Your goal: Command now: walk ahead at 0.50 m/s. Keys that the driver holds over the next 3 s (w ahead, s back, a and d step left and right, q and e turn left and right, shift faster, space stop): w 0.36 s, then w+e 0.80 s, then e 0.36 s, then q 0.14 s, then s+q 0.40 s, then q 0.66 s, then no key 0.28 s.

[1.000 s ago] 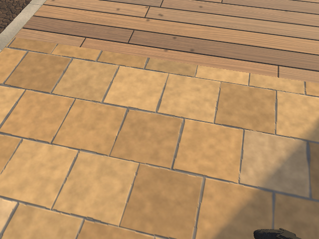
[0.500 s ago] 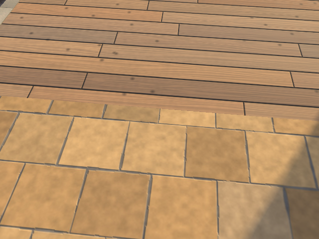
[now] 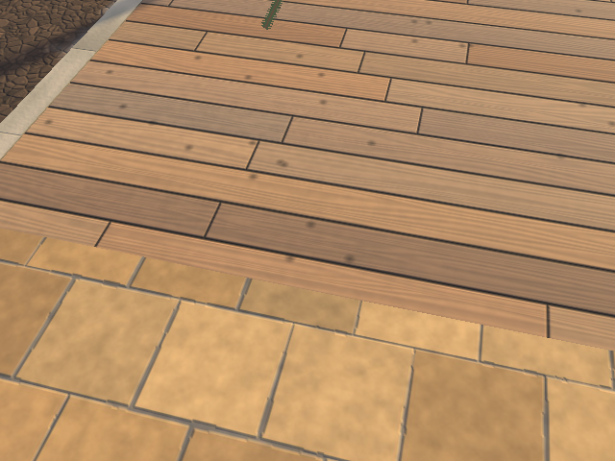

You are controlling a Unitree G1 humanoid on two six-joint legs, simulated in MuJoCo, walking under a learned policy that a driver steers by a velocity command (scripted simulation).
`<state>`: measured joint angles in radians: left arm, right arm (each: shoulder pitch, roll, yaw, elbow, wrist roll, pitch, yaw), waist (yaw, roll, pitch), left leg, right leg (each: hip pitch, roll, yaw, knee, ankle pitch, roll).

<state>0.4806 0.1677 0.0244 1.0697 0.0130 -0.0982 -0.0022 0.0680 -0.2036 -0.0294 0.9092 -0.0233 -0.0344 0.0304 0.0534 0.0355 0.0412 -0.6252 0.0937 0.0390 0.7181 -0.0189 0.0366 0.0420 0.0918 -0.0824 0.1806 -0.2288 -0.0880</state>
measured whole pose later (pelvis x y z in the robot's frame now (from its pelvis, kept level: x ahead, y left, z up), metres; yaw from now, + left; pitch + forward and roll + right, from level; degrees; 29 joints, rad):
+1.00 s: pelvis +0.53 -0.03 +0.00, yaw -18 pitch +1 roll +0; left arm 0.35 0.24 0.07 0.97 0.00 -0.06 0.00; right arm 0.11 -0.23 -0.05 0.83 -0.04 -0.05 0.01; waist 0.03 0.03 0.05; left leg -0.64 0.13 -0.04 0.96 -0.19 -0.04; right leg -0.12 0.15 0.04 0.31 -0.18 -0.14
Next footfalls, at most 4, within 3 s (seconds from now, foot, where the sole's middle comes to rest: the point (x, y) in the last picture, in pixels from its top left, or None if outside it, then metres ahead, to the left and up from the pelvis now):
0.16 left None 0.26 0.11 -0.78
0.72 right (375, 440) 0.54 -0.07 -0.78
1.26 left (351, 300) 0.89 -0.02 -0.78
1.70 right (430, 354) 0.75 -0.21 -0.78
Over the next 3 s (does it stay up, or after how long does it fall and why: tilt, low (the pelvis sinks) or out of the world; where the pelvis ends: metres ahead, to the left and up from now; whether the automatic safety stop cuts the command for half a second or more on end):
stays up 0.60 0.02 -0.01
